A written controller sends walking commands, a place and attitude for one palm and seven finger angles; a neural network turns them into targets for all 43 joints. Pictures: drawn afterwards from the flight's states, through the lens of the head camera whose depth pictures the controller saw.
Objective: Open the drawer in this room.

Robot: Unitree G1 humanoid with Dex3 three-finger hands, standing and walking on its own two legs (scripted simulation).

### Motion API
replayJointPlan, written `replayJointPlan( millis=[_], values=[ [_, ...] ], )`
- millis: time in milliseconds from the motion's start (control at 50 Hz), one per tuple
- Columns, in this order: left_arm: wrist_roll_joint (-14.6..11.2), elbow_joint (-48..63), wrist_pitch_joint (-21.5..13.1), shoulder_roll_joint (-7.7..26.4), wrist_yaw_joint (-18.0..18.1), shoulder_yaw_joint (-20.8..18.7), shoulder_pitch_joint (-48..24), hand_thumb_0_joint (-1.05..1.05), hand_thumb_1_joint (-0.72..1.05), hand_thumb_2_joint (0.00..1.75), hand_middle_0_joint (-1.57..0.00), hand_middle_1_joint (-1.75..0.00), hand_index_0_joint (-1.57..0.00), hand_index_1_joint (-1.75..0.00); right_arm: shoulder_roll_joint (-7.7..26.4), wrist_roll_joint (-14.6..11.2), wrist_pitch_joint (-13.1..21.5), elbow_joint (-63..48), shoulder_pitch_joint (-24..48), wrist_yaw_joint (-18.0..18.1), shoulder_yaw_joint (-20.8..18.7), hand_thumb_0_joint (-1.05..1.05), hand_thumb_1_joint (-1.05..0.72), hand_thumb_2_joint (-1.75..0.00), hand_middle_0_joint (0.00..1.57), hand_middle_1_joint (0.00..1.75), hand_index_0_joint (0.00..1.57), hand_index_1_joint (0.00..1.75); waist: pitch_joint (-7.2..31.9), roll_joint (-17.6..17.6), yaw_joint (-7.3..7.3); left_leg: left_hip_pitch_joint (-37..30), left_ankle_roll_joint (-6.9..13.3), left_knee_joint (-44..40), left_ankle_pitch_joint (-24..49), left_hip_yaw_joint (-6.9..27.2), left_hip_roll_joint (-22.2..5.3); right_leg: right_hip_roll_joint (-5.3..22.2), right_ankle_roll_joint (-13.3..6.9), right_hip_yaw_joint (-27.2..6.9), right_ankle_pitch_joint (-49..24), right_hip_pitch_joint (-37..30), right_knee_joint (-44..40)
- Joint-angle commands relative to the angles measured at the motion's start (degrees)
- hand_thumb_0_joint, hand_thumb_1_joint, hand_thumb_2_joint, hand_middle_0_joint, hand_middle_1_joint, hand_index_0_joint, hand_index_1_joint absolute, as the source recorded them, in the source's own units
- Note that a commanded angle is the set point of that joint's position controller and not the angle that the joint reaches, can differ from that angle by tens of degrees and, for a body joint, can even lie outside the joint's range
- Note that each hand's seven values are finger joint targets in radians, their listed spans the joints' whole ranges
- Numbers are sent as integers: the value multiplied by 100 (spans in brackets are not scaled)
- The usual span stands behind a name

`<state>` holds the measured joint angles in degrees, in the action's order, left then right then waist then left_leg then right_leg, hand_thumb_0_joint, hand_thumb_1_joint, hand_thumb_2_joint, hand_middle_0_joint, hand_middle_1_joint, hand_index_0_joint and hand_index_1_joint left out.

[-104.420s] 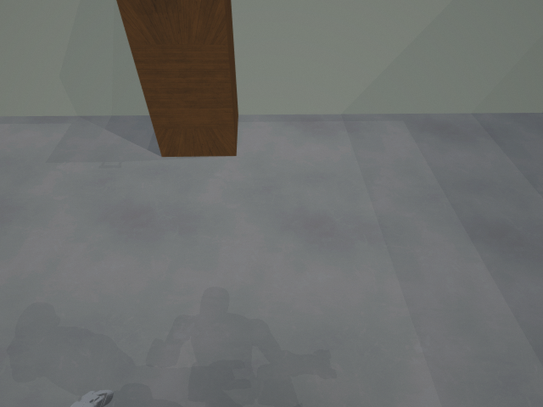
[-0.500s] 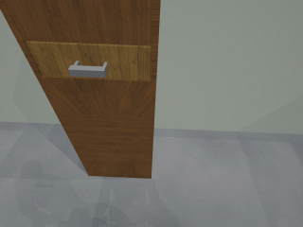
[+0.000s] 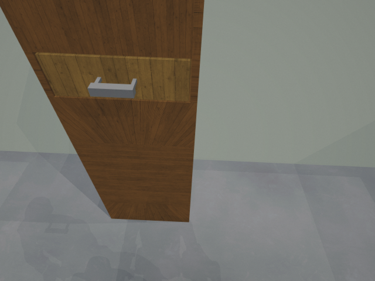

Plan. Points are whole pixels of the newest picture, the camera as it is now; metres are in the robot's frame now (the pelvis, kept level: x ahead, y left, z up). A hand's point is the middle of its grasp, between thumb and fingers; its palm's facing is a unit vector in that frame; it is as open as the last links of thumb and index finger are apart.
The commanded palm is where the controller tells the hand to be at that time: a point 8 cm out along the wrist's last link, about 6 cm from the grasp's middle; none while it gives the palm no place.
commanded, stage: look again from close up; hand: left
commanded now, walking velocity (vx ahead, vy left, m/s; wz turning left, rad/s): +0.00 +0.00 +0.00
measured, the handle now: (114, 85) +0.54 +0.23 +0.14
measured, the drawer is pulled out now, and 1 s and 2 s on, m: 0.00 0.00 0.00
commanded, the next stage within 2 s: raise the hand with hooked fingers in 0.02 s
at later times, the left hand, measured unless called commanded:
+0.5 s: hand (107, 255) +0.18 +0.18 -0.03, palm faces -0.03 -0.30 -0.95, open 8.3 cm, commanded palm +0.14 +0.22 +0.02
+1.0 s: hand (78, 204) +0.24 +0.23 +0.07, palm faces +0.03 -0.11 -0.99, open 11.3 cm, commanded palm +0.21 +0.23 +0.14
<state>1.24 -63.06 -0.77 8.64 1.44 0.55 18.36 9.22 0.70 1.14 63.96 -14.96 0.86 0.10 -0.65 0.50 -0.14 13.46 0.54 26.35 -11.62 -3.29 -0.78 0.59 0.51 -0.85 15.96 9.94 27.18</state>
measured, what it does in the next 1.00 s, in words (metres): stands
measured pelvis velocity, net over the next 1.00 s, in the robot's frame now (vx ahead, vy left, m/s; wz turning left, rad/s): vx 0.01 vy -0.01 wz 0.01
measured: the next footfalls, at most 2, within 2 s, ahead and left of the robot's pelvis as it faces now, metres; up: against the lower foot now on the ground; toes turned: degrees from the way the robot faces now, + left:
none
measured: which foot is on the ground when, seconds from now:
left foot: down 0.00-1.00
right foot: down 0.00-1.00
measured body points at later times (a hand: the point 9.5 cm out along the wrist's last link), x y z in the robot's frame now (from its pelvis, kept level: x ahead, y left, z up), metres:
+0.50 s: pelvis -0.01 -0.02 -0.03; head -0.01 -0.04 +0.42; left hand +0.18 +0.19 +0.02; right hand +0.21 -0.25 -0.09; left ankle +0.03 +0.11 -0.74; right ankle -0.01 -0.13 -0.74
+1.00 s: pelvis +0.01 -0.01 -0.01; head +0.02 -0.05 +0.44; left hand +0.23 +0.23 +0.12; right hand +0.21 -0.22 -0.12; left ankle +0.03 +0.11 -0.74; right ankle -0.01 -0.13 -0.74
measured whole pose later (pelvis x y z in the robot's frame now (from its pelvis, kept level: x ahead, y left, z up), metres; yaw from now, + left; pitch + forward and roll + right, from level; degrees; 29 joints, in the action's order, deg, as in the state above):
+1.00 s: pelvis +0.01 -0.01 -0.01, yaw +1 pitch +1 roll +1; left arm 50.9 12.1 3.8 27.4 5.7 -0.2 16.6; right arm 13.4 1.5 -6.6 33.5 -7.8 0.2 1.9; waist 1.8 -4.3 -3.4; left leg 19.0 -0.5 33.4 -15.7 -2.5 -1.3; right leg 0.2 -0.6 -0.3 20.9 15.7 35.4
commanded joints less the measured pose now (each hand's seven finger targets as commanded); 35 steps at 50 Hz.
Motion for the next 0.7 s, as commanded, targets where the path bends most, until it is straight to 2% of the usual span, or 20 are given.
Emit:
replayJointPlan(
  millis=[0,80,100,120,140,160,180,200,220,260,300,340,360,400,440,480,540,560,620,680],
  values=[
    [-29,114,-97,602,62,-94,416,0,90,90,-20,-30,-20,-30,618,-14,68,-162,-234,57,-129,0,-90,-90,20,30,20,30,-273,-41,-7,-174,145,-613,81,587,-539,421,-220,-422,-411,492,-599],
    [-30,119,-109,611,66,-95,396,0,90,90,-20,-30,-20,-30,630,-18,70,-153,-231,60,-127,0,-90,-90,20,30,20,30,-232,71,5,-247,137,-532,347,535,-537,440,-219,-451,-612,447,-610],
    [35,-7,-175,653,287,-86,683,0,90,90,-20,-30,-20,-30,710,-61,88,-594,303,18,-110,0,-90,-90,20,30,20,30,-567,81,-174,148,-60,615,643,327,-551,733,-137,-751,-1972,591,-813],
    [661,8908,-1177,2358,354,134,-3827,0,88,89,-20,-32,-20,-32,1452,-433,872,-2612,62,321,-92,0,-90,-90,20,30,20,30,2298,-1380,429,-1548,212,-278,973,143,50,51,-338,-521,-1482,243,0],
    [772,7357,-753,2087,847,-240,-1357,0,85,88,-20,-33,-20,-33,1068,-365,1459,-2250,614,592,-57,0,-90,-90,20,30,20,30,2060,-2179,-122,-1748,135,-256,1053,165,-172,0,-395,147,-423,556,448],
    [507,7143,-358,1621,1165,-133,-946,0,83,87,-21,-34,-21,-34,1038,-418,1669,-1921,557,640,-183,0,-90,-90,20,30,20,30,1512,-1596,-13,-982,-36,-365,112,285,-216,-38,-280,366,107,793,411],
    [709,5786,282,332,1170,641,973,0,81,86,-21,-36,-21,-36,691,-560,1695,-1972,494,638,-139,0,-90,-90,20,30,20,30,815,-942,14,-424,81,-450,-383,307,-256,-59,-221,403,124,952,366],
    [827,7417,183,617,1200,679,-213,0,78,85,-21,-37,-21,-37,929,-507,1754,-2519,605,589,-128,0,-90,-90,20,30,20,30,368,-669,85,-5,70,-431,-671,467,-147,-23,-202,373,102,1023,293],
    [1426,7392,176,948,1354,500,78,0,76,84,-21,-39,-21,-39,1094,-367,1773,-2585,823,586,-173,0,-90,-90,20,30,20,30,389,-398,131,54,106,-268,-882,487,-145,-95,-243,264,316,1393,302],
    [2437,6893,246,955,1641,593,435,0,71,82,-21,-42,-21,-42,1121,-150,1642,-2961,886,452,-186,0,-90,-90,20,30,20,30,-63,123,148,633,112,112,-945,589,30,-152,-251,347,630,1965,448],
    [3527,6360,338,894,1856,552,1308,0,67,80,-22,-45,-22,-45,1128,21,1316,-3345,1012,260,-335,0,-90,-90,20,30,20,30,9,749,-244,998,19,433,-626,404,120,-246,-291,341,1048,2083,526],
    [4355,5910,373,691,1913,626,2353,0,62,78,-22,-48,-22,-48,1104,116,821,-3617,1223,35,-382,0,-90,-90,20,30,20,30,-50,1268,-545,1308,-39,611,-359,246,141,-255,-370,188,971,2071,526],
    [4694,5863,311,893,1887,361,2551,0,60,77,-22,-50,-22,-50,1077,73,557,-3689,1271,-87,-412,0,-90,-90,20,30,20,30,184,1344,-782,1396,-59,635,-86,206,147,-224,-422,-25,642,1796,582],
    [5217,6492,180,1277,1905,171,1997,0,55,75,-22,-53,-22,-53,1064,107,133,-3964,1526,-223,-370,0,-90,-90,20,30,20,30,523,1358,-846,1523,-42,810,110,123,195,-130,-436,-228,95,1610,803],
    [5593,7181,110,1771,2002,-186,1555,0,50,73,-23,-55,-23,-55,1016,142,-92,-4195,1673,-273,-324,0,-90,-90,20,30,20,30,831,854,-900,1448,6,911,120,56,250,-104,-438,-382,-95,1510,874],
    [5865,8001,61,2165,2213,-478,729,0,46,71,-23,-58,-23,-58,970,244,-236,-4287,1728,-246,-334,0,-90,-90,20,30,20,30,1286,55,-832,1109,52,1053,87,51,325,-143,-446,-599,-121,1507,881],
    [5970,8944,-148,2528,2497,-675,-622,0,39,68,-24,-63,-24,-63,883,397,-281,-4249,1708,-161,-347,0,-90,-90,20,30,20,30,1944,-760,-496,239,100,1527,301,176,357,-127,-471,-848,-165,1991,878],
    [5928,9288,-260,2720,2553,-748,-1209,0,36,67,-24,-64,-24,-64,878,449,-264,-4186,1647,-110,-335,0,-90,-90,20,30,20,30,1934,-624,-322,153,124,1708,220,261,371,-106,-434,-915,66,2158,792],
    [5609,9078,-610,2508,2475,-506,-1424,0,29,64,-24,-69,-24,-69,899,436,-114,-4029,1632,-11,-336,0,-90,-90,20,30,20,30,1536,-603,-60,-98,186,1906,21,332,384,-65,-391,-907,254,2520,537],
    [5472,8566,-613,2313,2185,-285,-1414,0,22,61,-25,-74,-25,-74,908,409,-130,-3971,1737,-6,-292,0,-90,-90,20,30,20,30,1212,-265,-20,94,218,1739,-58,393,360,-89,-307,-667,27,2325,485]
  ],
)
